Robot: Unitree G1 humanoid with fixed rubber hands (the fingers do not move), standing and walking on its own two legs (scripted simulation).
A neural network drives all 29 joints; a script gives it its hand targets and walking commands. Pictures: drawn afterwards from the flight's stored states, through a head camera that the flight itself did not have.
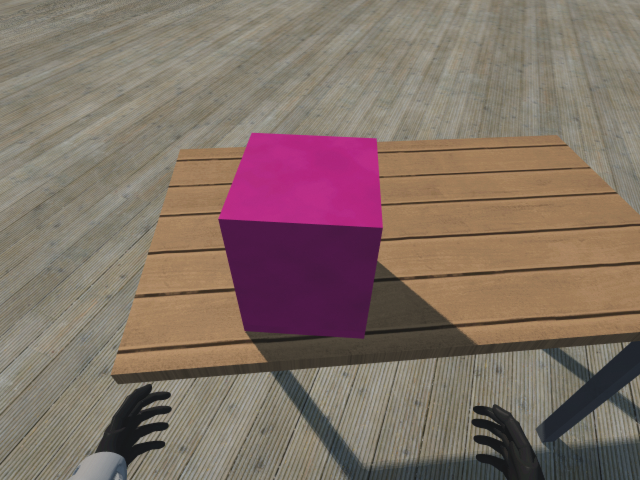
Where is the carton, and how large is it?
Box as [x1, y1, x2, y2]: [218, 133, 382, 338]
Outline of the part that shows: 251,133 218,218 244,330 363,338 382,229 376,138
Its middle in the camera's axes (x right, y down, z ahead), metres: -0.02 -0.01 +0.63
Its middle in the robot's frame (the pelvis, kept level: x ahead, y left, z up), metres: +0.48 +0.02 +0.04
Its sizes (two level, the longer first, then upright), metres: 0.210 0.200 0.250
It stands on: a table, 0.68 m high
